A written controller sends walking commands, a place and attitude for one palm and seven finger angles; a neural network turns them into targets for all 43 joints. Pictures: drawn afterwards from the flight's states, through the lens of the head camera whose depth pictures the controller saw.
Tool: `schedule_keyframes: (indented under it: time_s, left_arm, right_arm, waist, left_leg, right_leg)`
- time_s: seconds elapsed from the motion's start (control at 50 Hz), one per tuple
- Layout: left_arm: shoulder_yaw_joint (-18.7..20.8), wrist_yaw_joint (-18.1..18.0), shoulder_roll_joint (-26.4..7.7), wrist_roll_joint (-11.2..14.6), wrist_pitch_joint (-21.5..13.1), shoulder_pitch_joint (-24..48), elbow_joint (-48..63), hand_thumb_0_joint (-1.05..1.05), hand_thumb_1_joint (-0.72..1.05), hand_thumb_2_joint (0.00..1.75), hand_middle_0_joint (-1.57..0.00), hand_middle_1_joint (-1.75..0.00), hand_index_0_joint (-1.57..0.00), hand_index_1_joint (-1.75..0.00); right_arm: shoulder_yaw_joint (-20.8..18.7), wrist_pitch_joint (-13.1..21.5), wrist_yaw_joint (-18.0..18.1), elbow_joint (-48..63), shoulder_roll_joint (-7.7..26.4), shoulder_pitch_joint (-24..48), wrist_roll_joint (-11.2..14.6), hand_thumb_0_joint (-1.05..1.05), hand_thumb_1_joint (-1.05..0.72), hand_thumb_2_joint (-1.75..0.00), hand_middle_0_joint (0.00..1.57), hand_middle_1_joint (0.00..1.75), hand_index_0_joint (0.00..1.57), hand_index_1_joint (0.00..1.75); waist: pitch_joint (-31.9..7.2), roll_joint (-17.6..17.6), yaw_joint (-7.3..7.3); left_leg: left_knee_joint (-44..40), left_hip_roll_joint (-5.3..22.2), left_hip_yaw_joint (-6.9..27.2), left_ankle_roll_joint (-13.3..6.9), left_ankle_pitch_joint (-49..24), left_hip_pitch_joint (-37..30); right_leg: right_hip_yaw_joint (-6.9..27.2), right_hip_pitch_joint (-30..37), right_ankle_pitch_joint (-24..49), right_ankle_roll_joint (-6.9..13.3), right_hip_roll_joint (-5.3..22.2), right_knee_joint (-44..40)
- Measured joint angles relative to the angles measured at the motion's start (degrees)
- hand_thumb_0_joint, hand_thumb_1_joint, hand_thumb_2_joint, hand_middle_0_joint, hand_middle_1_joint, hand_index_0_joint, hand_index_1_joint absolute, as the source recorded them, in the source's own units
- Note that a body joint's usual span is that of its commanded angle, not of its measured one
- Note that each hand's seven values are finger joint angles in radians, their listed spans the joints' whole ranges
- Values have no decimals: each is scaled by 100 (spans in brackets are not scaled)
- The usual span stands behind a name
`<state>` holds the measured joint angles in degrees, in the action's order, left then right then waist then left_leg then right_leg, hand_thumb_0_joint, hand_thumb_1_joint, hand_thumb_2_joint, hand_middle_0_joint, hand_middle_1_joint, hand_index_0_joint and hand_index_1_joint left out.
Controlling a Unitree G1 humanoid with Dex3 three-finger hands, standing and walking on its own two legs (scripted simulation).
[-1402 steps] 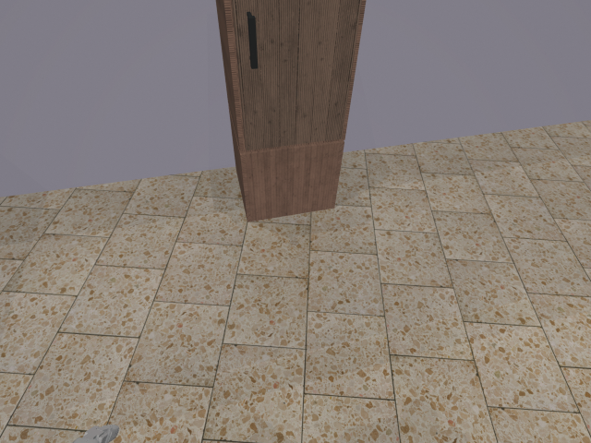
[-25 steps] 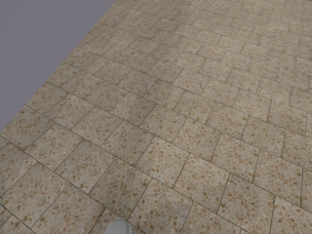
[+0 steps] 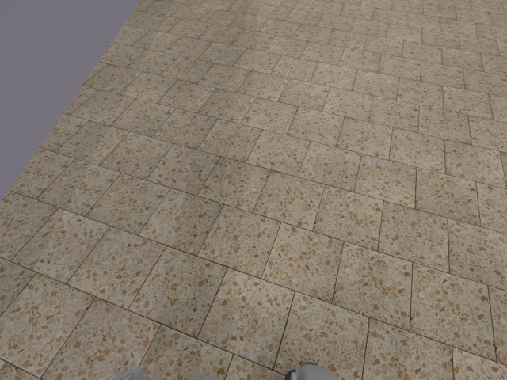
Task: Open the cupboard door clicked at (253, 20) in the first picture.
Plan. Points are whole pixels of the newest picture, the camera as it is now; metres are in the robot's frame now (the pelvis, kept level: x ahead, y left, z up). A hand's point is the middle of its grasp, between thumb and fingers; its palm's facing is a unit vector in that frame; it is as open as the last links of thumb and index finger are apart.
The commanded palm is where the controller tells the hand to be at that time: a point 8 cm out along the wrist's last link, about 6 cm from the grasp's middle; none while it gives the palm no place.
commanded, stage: walk to a spot facing it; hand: left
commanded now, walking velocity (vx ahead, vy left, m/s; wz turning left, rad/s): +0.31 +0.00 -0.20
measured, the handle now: out of the picture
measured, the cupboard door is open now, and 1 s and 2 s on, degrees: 38 38 38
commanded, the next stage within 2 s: turn to face it in 0.08 s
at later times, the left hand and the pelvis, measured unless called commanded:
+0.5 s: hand (174, 347) +0.21 +0.17 -0.20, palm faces +0.15 -0.98 -0.16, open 7.3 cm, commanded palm none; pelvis +0.21 -0.01 -0.02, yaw +7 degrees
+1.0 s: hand (190, 309) +0.27 +0.14 -0.15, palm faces +0.40 -0.87 -0.28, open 7.3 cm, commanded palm none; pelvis +0.28 -0.08 +0.00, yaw +25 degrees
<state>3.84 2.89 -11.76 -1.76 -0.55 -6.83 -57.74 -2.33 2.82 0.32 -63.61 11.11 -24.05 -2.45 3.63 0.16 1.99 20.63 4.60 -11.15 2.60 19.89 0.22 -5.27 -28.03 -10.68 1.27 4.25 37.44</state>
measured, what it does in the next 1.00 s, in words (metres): walks ahead, turning left: right foot, then left foot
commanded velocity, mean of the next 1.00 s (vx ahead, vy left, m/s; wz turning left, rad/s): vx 0.04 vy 0.00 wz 0.51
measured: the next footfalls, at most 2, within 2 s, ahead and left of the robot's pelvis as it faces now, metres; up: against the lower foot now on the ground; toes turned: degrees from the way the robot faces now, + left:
right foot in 0.04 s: +0.15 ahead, -0.12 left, +0.00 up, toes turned -7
left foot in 0.44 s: +0.31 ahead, +0.10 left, +0.00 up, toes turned +13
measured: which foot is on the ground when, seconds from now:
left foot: down 0.00-0.04, up 0.06-0.42, down 0.44-0.80, up 0.82-1.00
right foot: up 0.00-0.02, down 0.04-0.44, up 0.46-0.78, down 0.80-1.00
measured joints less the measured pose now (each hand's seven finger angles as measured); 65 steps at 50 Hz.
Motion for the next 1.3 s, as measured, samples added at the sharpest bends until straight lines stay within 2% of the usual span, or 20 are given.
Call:
schedule_keyframes:
  time_s: [0.04, 0.12, 0.16, 0.24, 0.32, 0.42, 0.44, 0.5, 0.58, 0.68, 0.8, 0.86, 0.92, 1.0, 1.08, 1.12, 1.16, 1.2, 1.24, 1.3]
  left_arm:
    - [-2, 6, -82, -12, -106, 79, 66, 0, 91, 90, -20, -30, -20, -30]
    - [9, -148, -10, 71, -287, 116, 89, 0, 92, 89, -20, -30, -20, -30]
    - [-28, -217, 49, 86, -274, -18, 42, 0, 91, 89, -20, -30, -20, -30]
    - [-14, -335, 105, 94, -299, -327, -141, -1, 94, 89, -20, -30, -20, -30]
    - [-82, -310, 92, 72, -321, -527, -341, -1, 95, 89, -20, -30, -20, -30]
    - [-105, -323, 148, 79, -231, -726, -410, 0, 93, 89, -20, -30, -20, -30]
    - [-104, -326, 169, 89, -195, -790, -392, 0, 93, 89, -20, -30, -20, -30]
    - [-102, -345, 112, 130, 6, -731, -322, 0, 92, 89, -20, -30, -20, -30]
    - [-30, -327, 40, 78, 175, -396, -119, 0, 92, 89, -20, -30, -20, -30]
    - [19, -303, -33, 75, 216, -116, 249, 0, 92, 89, -20, -30, -20, -30]
    - [25, -311, -173, 70, 161, -75, 571, 0, 91, 89, -20, -30, -20, -30]
    - [-8, -364, -137, 14, 98, -137, 609, 0, 91, 89, -20, -30, -20, -30]
    - [-48, -399, -57, 9, 119, -292, 604, 0, 91, 89, -20, -30, -20, -30]
    - [-102, -384, -34, 8, 70, -457, 584, 0, 91, 89, -20, -30, -20, -30]
    - [-140, -337, -45, 16, 37, -600, 547, 0, 91, 89, -20, -30, -20, -30]
    - [-135, -310, -63, 55, 63, -725, 528, 0, 91, 89, -20, -30, -21, -30]
    - [-121, -306, -160, 90, 193, -678, 472, 0, 91, 89, -20, -30, -21, -30]
    - [-68, -352, -268, 78, 332, -557, 485, 0, 91, 89, -20, -30, -20, -30]
    - [-23, -358, -309, 75, 387, -408, 513, 1, 91, 89, -20, -30, -20, -30]
    - [-1, -304, -298, 81, 382, -241, 648, 1, 91, 89, -20, -30, -20, -30]
  right_arm:
    - [29, -31, -14, -88, -36, -221, 26, 0, -92, -90, 20, 30, 20, 30]
    - [35, -211, -54, -216, -60, 7, 139, 1, -92, -90, 20, 30, 20, 30]
    - [24, -228, -47, -133, -96, 227, 134, 1, -92, -90, 20, 30, 20, 30]
    - [14, -200, -51, 174, -224, 661, 123, 1, -92, -90, 20, 30, 20, 30]
    - [-10, -192, -30, 339, -262, 992, 132, 1, -94, -90, 20, 30, 20, 30]
    - [11, -216, -92, 453, -144, 1223, 143, 1, -94, -90, 20, 30, 20, 30]
    - [21, -196, -102, 512, -91, 1229, 121, 1, -94, -90, 20, 30, 20, 30]
    - [32, -176, -39, 641, -77, 1363, 76, 1, -93, -90, 20, 30, 20, 30]
    - [56, -216, 45, 786, -67, 1425, 74, 0, -92, -90, 20, 30, 20, 30]
    - [38, -325, 24, 841, -16, 1462, 70, 0, -91, -90, 20, 30, 20, 30]
    - [-112, -515, -53, 941, 77, 1405, 96, 0, -91, -90, 20, 30, 21, 30]
    - [-228, -618, -96, 936, 226, 1452, 129, 1, -91, -90, 20, 30, 21, 30]
    - [-291, -678, -139, 955, 346, 1478, 124, 1, -91, -90, 20, 30, 20, 30]
    - [-252, -670, -186, 1034, 367, 1602, 151, 1, -91, -90, 20, 30, 20, 30]
    - [-171, -606, -203, 1141, 385, 1800, 164, 1, -91, -90, 19, 30, 20, 30]
    - [-131, -523, -215, 1252, 439, 1837, 143, 1, -91, -90, 19, 30, 20, 30]
    - [-140, -416, -170, 1313, 406, 1862, 129, 1, -91, -90, 20, 30, 20, 30]
    - [-84, -389, -143, 1340, 328, 1828, 113, 0, -91, -90, 20, 30, 20, 30]
    - [-57, -406, -93, 1336, 283, 1751, 98, 0, -91, -90, 20, 30, 20, 30]
    - [-50, -486, -67, 1276, 279, 1680, 76, 0, -91, -90, 20, 30, 20, 30]
  waist:
    - [-13, 27, 42]
    - [151, -88, 51]
    - [117, -70, 74]
    - [-28, 43, 72]
    - [-105, 72, 11]
    - [-60, 143, -119]
    - [-72, 119, -145]
    - [1, 237, -138]
    - [107, 185, -191]
    - [118, -30, -216]
    - [-27, -178, -132]
    - [3, -197, -140]
    - [-1, -106, -113]
    - [98, 168, -131]
    - [238, 316, -208]
    - [218, 264, -209]
    - [234, 283, -156]
    - [293, 351, -200]
    - [306, 300, -223]
    - [317, 111, -240]
  left_leg:
    - [599, 120, -25, 99, 436, 39]
    - [3807, 242, 565, -113, 767, 1391]
    - [4276, 258, 650, -107, 532, 1998]
    - [3626, 296, 641, -44, 35, 2719]
    - [2570, 202, 590, -26, -450, 2864]
    - [1508, -19, 406, -101, -1034, 2487]
    - [1307, -50, 441, -235, -1335, 2351]
    - [1646, -254, 516, -574, -731, 2434]
    - [1378, -407, 736, -506, -821, 2374]
    - [928, -449, 1093, -414, -1049, 2255]
    - [1089, -502, 1589, -124, -947, 2359]
    - [2540, -541, 1454, -72, 354, 2788]
    - [3861, -471, 1079, 7, 632, 3047]
    - [3315, -342, 705, 98, 582, 2732]
    - [1982, -387, 496, 34, 247, 2209]
    - [1200, -377, 465, -122, -717, 1850]
    - [1407, -413, 625, -314, -621, 1964]
    - [1555, -438, 771, -310, -368, 1989]
    - [1470, -427, 968, -226, -382, 1960]
    - [1312, -394, 1255, -111, -529, 1919]
  right_leg:
    - [-56, 406, -17, 165, -115, -457]
    - [-145, 651, -342, 248, -331, -150]
    - [-170, 970, -310, 204, -402, -523]
    - [-182, 1539, -209, 263, -487, -1277]
    - [-307, 2011, -340, 198, -491, -1621]
    - [-590, 2349, -1005, 9, -371, -1172]
    - [-644, 2270, -1231, -47, -338, -806]
    - [-249, 1457, -2061, -284, -210, 1279]
    - [222, 506, -1816, -451, -186, 2633]
    - [493, 199, -1532, -528, -121, 1939]
    - [480, 976, -1075, -441, -198, -316]
    - [299, 1093, -769, -211, -124, -340]
    - [89, 1367, -856, -156, 41, -550]
    - [-151, 1640, -842, -143, 236, -805]
    - [-430, 1679, -1094, -185, 373, -539]
    - [-572, 1496, -1343, -246, 402, 38]
    - [-297, 1004, -1913, -448, 349, 1316]
    - [56, 589, -2156, -538, 199, 2235]
    - [214, 335, -2040, -582, 97, 2480]
    - [356, 267, -1835, -579, 9, 1983]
